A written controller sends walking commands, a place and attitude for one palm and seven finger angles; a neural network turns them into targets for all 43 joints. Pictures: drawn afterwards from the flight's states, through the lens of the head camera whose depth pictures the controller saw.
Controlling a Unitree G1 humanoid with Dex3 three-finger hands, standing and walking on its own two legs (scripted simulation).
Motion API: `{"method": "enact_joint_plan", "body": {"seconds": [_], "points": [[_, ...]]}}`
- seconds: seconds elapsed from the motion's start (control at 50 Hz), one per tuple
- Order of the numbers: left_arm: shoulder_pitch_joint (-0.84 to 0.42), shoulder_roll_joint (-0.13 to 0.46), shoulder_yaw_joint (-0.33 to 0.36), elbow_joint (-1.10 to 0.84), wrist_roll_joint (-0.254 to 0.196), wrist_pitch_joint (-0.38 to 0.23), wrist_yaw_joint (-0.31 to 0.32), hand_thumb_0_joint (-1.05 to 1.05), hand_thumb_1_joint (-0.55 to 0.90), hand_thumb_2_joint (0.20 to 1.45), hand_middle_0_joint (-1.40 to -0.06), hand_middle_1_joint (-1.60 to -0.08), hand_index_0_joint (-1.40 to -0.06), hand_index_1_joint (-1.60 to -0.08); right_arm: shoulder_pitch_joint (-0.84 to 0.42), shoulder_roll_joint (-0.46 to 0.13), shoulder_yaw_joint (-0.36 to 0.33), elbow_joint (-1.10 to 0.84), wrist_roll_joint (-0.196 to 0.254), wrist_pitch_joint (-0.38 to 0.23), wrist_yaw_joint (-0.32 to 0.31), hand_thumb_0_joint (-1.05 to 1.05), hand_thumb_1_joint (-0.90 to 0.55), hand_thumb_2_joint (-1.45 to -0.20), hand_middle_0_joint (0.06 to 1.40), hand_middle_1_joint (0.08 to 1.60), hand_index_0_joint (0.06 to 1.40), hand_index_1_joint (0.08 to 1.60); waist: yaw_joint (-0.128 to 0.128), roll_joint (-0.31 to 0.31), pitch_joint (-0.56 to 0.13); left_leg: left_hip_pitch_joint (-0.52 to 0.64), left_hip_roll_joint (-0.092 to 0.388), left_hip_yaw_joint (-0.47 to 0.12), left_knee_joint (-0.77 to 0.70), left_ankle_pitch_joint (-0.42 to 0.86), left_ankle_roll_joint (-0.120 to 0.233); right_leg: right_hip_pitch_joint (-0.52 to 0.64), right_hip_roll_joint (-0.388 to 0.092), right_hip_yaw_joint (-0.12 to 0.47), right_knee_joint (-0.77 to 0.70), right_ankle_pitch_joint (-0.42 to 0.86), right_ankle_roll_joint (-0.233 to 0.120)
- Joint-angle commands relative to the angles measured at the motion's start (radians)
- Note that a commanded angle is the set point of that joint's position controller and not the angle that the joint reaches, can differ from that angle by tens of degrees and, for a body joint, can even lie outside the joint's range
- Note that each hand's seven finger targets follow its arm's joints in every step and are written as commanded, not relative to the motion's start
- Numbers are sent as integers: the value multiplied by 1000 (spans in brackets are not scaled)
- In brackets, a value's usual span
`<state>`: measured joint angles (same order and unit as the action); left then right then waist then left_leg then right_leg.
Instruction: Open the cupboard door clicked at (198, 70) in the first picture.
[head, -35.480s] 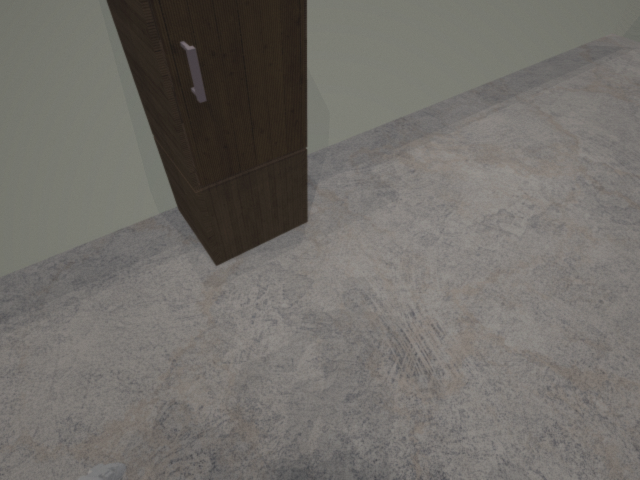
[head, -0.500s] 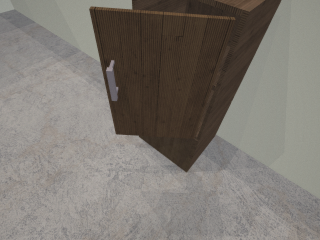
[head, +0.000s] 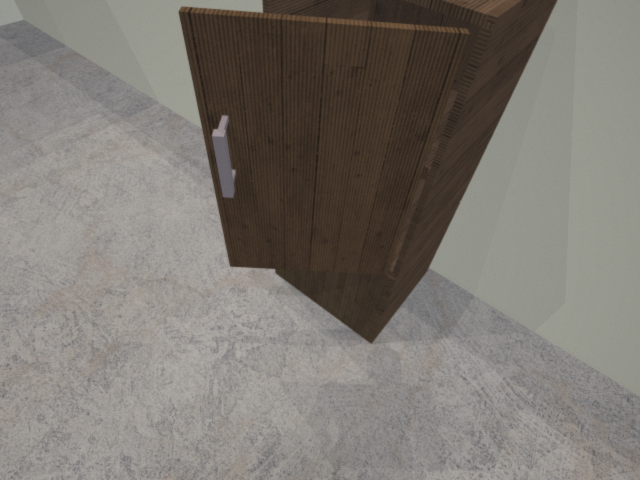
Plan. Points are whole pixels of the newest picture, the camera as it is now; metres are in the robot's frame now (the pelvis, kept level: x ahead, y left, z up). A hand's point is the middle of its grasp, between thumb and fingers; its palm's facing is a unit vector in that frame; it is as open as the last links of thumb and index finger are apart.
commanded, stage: come to a stop and stand still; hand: left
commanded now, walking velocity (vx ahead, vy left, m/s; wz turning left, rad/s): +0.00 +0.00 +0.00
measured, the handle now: (226, 158) +0.60 +0.20 +0.03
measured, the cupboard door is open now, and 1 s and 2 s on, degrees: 37 37 37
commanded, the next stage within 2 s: look again from close up in 0.42 s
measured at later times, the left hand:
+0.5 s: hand out of the picture -0.05 +0.19 -0.16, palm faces +0.03 -0.98 -0.21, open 7.4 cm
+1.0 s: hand out of the picture -0.02 +0.14 -0.16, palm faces +0.02 -0.98 -0.18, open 7.3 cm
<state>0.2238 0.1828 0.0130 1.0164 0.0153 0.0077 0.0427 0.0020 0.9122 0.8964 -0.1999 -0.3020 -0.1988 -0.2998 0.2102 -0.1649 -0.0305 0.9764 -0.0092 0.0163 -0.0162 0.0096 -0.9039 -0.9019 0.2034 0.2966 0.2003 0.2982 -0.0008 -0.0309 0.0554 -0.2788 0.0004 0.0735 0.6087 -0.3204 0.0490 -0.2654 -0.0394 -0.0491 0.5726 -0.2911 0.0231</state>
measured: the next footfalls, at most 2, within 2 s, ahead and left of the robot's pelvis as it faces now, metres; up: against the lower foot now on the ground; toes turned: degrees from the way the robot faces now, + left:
none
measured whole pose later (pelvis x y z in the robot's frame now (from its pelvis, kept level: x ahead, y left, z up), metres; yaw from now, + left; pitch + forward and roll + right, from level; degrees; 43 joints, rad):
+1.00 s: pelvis -0.02 -0.03 +0.01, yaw +0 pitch -1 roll +0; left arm 0.30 0.15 -0.01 1.09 0.01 -0.01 0.03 0.01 0.92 0.90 -0.20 -0.30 -0.20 -0.30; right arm 0.32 -0.12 0.00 1.12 -0.01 -0.01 -0.02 0.01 -0.90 -0.90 0.20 0.30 0.20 0.30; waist 0.00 -0.01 0.02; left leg -0.22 0.01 0.07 0.44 -0.20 0.01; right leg -0.23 -0.02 -0.05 0.46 -0.20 -0.01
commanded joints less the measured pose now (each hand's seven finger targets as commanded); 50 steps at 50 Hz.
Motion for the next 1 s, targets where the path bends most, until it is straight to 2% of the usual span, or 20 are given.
{"method": "enact_joint_plan", "body": {"seconds": [0.0,0.04,0.08,0.1,0.14,0.18,0.26,0.44,0.5,0.62,0.68,0.8,0.9,0.98], "points": [[43,112,15,-83,6,-8,8,0,900,900,-200,-300,-200,-300,48,-138,-16,-91,-7,-35,-10,0,-900,-900,200,300,200,300,2,215,-96,52,173,-185,-186,455,19,17,-22,18,0,35,-47],[66,91,12,-76,8,2,1,0,900,900,-200,-300,-200,-300,33,-152,-18,-109,-7,-32,-13,0,-900,-900,200,300,200,300,10,120,-24,-20,174,-203,-235,265,31,12,-12,18,-18,-5,-44],[85,84,10,-74,11,5,-6,0,900,900,-200,-300,-200,-300,22,-154,-20,-115,-8,-31,-8,0,-900,-900,200,300,200,300,11,84,11,-74,156,-211,-296,-15,21,12,-20,30,-45,12,-46],[87,90,9,-74,14,3,-9,0,900,900,-200,-300,-200,-300,24,-149,-19,-114,-9,-32,-6,0,-900,-900,200,300,200,300,10,100,9,-79,143,-211,-314,-62,17,21,-24,34,-55,20,-49],[104,90,10,-69,14,2,-11,0,900,900,-200,-300,-200,-300,23,-155,-22,-113,-11,-30,-2,0,-900,-900,200,300,200,300,8,71,19,-93,139,-213,-346,-179,11,10,-25,34,-66,7,-47],[121,91,8,-64,15,2,-12,0,900,900,-200,-300,-200,-300,24,-161,-22,-106,-10,-28,1,0,-900,-900,200,300,200,300,9,66,33,-112,141,-215,-368,-232,11,8,-26,31,-78,-5,-43],[146,91,6,-52,15,-8,-13,0,900,900,-200,-300,-200,-300,38,-157,-18,-84,-10,-30,4,0,-900,-900,200,300,200,300,8,32,16,-82,127,-200,-361,-206,8,1,-36,50,-116,-6,-43],[168,89,-1,-7,9,-24,-12,0,900,900,-200,-300,-200,-300,77,-137,-3,-11,-5,-41,3,0,-900,-900,200,300,200,300,5,41,10,-43,109,-169,-348,-119,-1,4,-61,82,-173,13,-46],[162,88,-3,8,7,-30,-10,0,900,900,-200,-300,-200,-300,97,-121,2,15,-3,-42,2,0,-900,-900,200,300,200,300,-2,0,8,-10,101,-149,-320,-57,-7,-9,-72,98,-201,0,-49],[155,79,-7,33,2,-35,-8,0,900,900,-200,-300,-200,-300,123,-94,13,66,-2,-44,-1,0,-900,-900,200,300,200,300,-3,14,25,-3,90,-123,-298,1,-19,-8,-79,109,-224,-8,-54],[152,73,-7,40,-1,-36,-7,0,900,900,-200,-300,-200,-300,138,-82,16,85,-3,-47,-3,0,-900,-900,200,300,200,300,-2,35,11,4,89,-118,-295,25,-23,6,-79,108,-222,8,-57],[147,62,-6,46,-2,-35,-5,0,900,900,-200,-300,-200,-300,150,-60,18,108,-3,-42,-5,0,-900,-900,200,300,200,300,0,10,29,6,87,-105,-281,46,-28,6,-76,110,-238,0,-60],[144,57,-4,43,-2,-34,-4,0,900,900,-200,-300,-200,-300,155,-53,17,116,-3,-41,-6,0,-900,-900,200,300,200,300,0,34,40,7,92,-104,-286,40,-30,3,-70,109,-239,8,-59],[144,56,-2,41,-3,-37,-5,0,900,900,-200,-300,-200,-300,161,-51,17,118,-4,-43,-7,0,-900,-900,200,300,200,300,-1,13,12,25,88,-94,-272,76,-31,16,-74,115,-242,19,-60]]}}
